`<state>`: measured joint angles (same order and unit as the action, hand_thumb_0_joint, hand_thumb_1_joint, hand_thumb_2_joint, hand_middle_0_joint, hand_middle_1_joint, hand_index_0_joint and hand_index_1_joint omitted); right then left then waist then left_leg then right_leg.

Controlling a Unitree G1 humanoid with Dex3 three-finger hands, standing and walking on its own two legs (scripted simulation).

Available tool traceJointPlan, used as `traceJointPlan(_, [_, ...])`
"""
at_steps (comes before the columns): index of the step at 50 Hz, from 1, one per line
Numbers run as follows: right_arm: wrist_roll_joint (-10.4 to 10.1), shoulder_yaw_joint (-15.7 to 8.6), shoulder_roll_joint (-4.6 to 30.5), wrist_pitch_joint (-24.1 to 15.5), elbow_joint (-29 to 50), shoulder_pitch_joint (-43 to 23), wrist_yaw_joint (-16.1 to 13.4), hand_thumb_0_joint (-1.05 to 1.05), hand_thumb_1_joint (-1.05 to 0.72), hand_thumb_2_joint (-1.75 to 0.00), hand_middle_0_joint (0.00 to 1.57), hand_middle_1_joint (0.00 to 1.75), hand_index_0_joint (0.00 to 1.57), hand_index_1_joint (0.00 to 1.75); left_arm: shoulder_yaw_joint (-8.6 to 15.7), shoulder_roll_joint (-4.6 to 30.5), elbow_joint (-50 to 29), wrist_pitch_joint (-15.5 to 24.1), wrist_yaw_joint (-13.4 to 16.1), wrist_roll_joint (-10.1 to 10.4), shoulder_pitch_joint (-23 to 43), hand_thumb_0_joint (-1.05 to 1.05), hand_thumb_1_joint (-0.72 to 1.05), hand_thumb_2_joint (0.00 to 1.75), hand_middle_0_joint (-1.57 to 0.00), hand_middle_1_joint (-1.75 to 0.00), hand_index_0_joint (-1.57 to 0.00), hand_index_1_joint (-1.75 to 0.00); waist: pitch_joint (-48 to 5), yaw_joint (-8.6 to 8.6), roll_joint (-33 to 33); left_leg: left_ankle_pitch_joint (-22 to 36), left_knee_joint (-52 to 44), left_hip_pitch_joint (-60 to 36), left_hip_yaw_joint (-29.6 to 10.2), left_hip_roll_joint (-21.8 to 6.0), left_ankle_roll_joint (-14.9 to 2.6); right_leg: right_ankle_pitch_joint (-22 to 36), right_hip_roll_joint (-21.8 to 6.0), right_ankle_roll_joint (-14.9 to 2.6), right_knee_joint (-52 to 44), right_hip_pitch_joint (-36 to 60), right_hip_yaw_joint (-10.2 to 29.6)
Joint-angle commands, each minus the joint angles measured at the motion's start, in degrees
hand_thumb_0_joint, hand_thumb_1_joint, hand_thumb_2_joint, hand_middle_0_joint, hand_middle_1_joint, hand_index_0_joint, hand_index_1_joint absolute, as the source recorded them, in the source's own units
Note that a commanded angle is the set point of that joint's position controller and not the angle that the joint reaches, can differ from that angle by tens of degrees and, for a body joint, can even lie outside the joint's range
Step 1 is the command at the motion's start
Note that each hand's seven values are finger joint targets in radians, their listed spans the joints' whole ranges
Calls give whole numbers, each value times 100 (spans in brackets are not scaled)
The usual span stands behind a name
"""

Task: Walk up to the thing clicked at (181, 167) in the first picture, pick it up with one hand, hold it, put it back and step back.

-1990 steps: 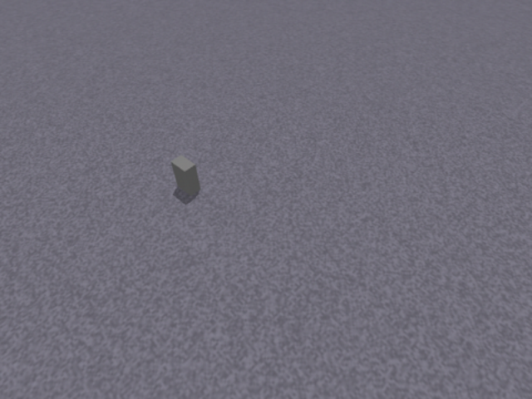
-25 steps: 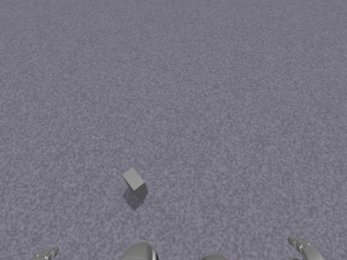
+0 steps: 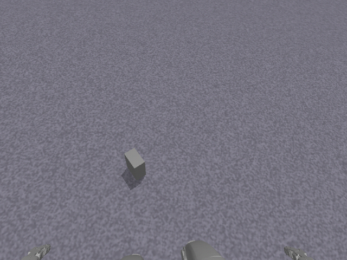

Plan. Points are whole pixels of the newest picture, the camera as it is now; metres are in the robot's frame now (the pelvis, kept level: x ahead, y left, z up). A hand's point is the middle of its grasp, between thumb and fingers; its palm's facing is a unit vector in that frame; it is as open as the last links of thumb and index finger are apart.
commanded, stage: step back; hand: left
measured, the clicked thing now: (135, 164) +0.65 +0.18 -0.68
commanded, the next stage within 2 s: none
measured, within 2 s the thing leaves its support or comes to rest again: neither
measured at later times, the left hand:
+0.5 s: hand out of the picture -0.05 +0.24 -0.14, palm faces +0.01 -0.90 -0.44, open 7.4 cm
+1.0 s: hand out of the picture -0.28 +0.20 -0.14, palm faces -0.02 -0.90 -0.43, open 7.3 cm
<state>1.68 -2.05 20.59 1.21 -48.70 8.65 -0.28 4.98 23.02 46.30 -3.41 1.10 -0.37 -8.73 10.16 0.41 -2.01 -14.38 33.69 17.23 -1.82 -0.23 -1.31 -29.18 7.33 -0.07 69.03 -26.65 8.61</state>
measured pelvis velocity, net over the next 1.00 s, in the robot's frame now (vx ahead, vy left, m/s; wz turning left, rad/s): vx -0.34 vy -0.07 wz -0.03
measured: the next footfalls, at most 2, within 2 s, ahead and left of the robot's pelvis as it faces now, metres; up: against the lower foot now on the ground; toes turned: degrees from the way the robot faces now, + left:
right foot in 0.20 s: -0.07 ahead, -0.16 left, +0.00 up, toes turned +0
left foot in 0.54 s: -0.16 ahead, +0.08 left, +0.00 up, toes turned +0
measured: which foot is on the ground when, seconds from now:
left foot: down 0.00-0.22, up 0.24-0.52, down 0.54-0.90, up 0.92-1.00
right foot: up 0.00-0.18, down 0.20-0.54, up 0.56-0.86, down 0.88-1.00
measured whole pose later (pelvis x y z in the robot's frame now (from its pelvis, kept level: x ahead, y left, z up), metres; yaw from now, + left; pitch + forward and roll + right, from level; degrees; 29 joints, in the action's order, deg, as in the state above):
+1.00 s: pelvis -0.34 -0.07 -0.01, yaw -1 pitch -2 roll +1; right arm 0.2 -3.3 23.8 4.4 -47.9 6.2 -0.9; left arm 3.3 20.4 50.8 -1.9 0.7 -2.0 -12.2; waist 8.6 2.2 2.1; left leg -26.6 62.3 31.5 -9.1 5.4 0.6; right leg -20.7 0.4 -1.7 38.2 -15.4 1.4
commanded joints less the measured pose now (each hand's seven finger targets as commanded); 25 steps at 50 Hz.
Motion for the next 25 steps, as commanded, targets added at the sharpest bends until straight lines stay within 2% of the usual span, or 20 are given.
traceJointPlan(1, [-20,-460,1469,-163,533,165,-169,0,-90,-90,20,30,20,30,305,945,-462,158,13,-74,-186,0,90,90,-20,-30,-20,-30,-1193,-202,942,2723,-678,-1329,-1266,-1477,-1430,-103,-273,217,-337,-327,40])
traceJointPlan(2, [-19,-490,1542,-154,574,148,-175,0,-90,-90,20,30,20,30,288,903,-483,153,2,-73,-210,0,90,90,-20,-30,-20,-30,-1272,-220,1056,2712,-618,-1412,-1267,-1579,-1470,-167,-368,210,-709,-231,-29])
traceJointPlan(4, [12,-491,1587,-113,631,150,-161,0,-90,-90,20,30,20,30,297,901,-447,172,-15,-57,-240,0,90,90,-20,-30,-20,-30,-1357,-258,1147,2576,-537,-1249,-1222,-1530,-1402,-150,-484,197,-1490,152,-262])
traceJointPlan(6, [7,-506,1703,-56,709,-81,-139,0,-90,-90,20,30,20,30,291,859,-287,176,-44,-53,-559,0,90,90,-20,-30,-20,-30,-1429,-117,1441,2031,-543,-814,-1136,-1446,-1179,128,-618,81,-2442,774,-527])
traceJointPlan(7, [-11,-517,1758,-18,734,-216,-135,0,-90,-90,20,30,20,30,300,848,-155,190,-67,-51,-816,0,90,90,-20,-30,-20,-30,-1556,11,1487,1768,-408,-634,-1056,-1360,-1031,572,-657,-3,-3227,1180,-637])
traceJointPlan(8, [-49,-520,1786,33,742,-352,-131,0,-90,-90,20,30,20,30,318,831,23,214,-82,-58,-1130,0,90,90,-20,-30,-20,-30,-1672,164,1420,1564,-143,-352,-905,-1202,-860,1237,-652,-78,-4172,1728,-803])
traceJointPlan(9, [-90,-460,1644,79,737,-317,-116,0,-90,-90,20,30,20,30,338,892,95,249,-67,-120,-1248,0,90,90,-20,-30,-20,-30,-1618,196,1178,955,125,121,-760,-921,-622,1532,-615,-128,-4571,2078,-779])
traceJointPlan(10, [-125,-385,1335,89,770,-159,-102,0,-90,-90,20,30,20,30,447,1278,-4,294,-73,-239,-1071,0,90,90,-20,-30,-20,-30,-1355,86,204,-187,828,1281,-693,-236,-245,1104,-1286,-370,-4686,2342,567])
traceJointPlan(11, [-177,-376,1135,73,891,-420,-167,0,-90,-90,20,30,20,30,607,1992,-223,259,-86,-193,-704,0,90,90,-20,-30,-20,-30,-1091,299,-1330,-1874,2239,1520,-370,705,103,1371,-2773,-1340,-5155,1104,2141])
traceJointPlan(12, [-148,-486,1399,96,834,-513,-217,0,-90,-90,20,30,20,30,599,2153,-429,282,-50,-220,-341,0,90,90,-20,-30,-20,-30,-683,335,-1348,-2106,3345,1156,-889,442,195,1341,-3319,-1833,-5427,-21,2788])
traceJointPlan(13, [-180,-477,1502,103,696,-329,-191,0,-90,-90,20,30,20,30,489,1787,-529,317,-12,-162,54,0,90,90,-20,-30,-20,-30,-488,73,-722,-1689,3787,1049,-1117,494,166,1695,-2927,-1627,-5199,-155,1971])
traceJointPlan(14, [-213,-460,1407,86,550,30,-181,0,-90,-90,20,30,20,30,412,1536,-594,329,34,-182,559,0,90,90,-20,-30,-20,-30,-443,-228,-480,-1380,3946,1069,-1073,608,105,2330,-2432,-1351,-4817,34,1095])
traceJointPlan(15, [-221,-435,1375,69,426,222,-176,0,-90,-90,20,30,20,30,405,1403,-597,317,38,-208,685,0,90,90,-20,-30,-20,-30,-473,-292,-562,-1200,3941,969,-822,700,143,2457,-2147,-1189,-4635,87,602])
traceJointPlan(16, [-200,-406,1342,37,428,335,-173,0,-90,-90,20,30,20,30,416,1390,-640,323,47,-235,649,0,90,90,-20,-30,-20,-30,-630,-250,-726,-1200,3864,882,-751,650,184,2706,-2084,-1163,-4451,335,469])
traceJointPlan(17, [-170,-372,1320,12,411,286,-161,0,-90,-90,20,30,20,30,378,1275,-613,316,43,-224,383,0,90,90,-20,-30,-20,-30,-739,-70,-587,-1270,3471,932,-609,659,204,2934,-1916,-1087,-4286,734,275])
traceJointPlan(19, [-139,-330,1198,19,484,132,-154,0,-90,-90,20,30,20,30,351,1203,-527,286,84,-234,-38,0,90,90,-20,-30,-20,-30,-875,196,-731,-1495,2642,1207,-455,567,242,3263,-1979,-1111,-4187,1651,330])
traceJointPlan(20, [-113,-325,1165,7,552,20,-148,0,-90,-90,20,30,20,30,346,1229,-522,276,115,-239,-148,0,90,90,-20,-30,-20,-30,-911,266,-848,-1593,2155,1175,-359,417,235,3464,-2097,-1148,-4137,1876,436])
traceJointPlan(23, [-68,-362,1154,-15,444,289,-122,0,-90,-90,20,30,20,30,305,1264,-568,209,117,-161,-109,0,90,90,-20,-30,-20,-30,-1180,205,-1007,-1443,731,631,3,244,140,3816,-2155,-1110,-3837,2123,505])
traceJointPlan(24, [-53,-380,1132,-24,333,583,-111,0,-90,-90,20,30,20,30,287,1294,-616,184,110,-119,60,0,90,90,-20,-30,-20,-30,-1307,29,-1023,-932,-24,174,105,168,68,3799,-2130,-1041,-3619,1981,455])
traceJointPlan(25, [-59,-407,1153,-57,217,807,-101,0,-90,-90,20,30,20,30,252,1255,-646,139,82,-69,113,0,90,90,-20,-30,-20,-30,-1444,-68,-749,-46,-882,-279,271,242,30,3654,-1965,-873,-3291,1856,244])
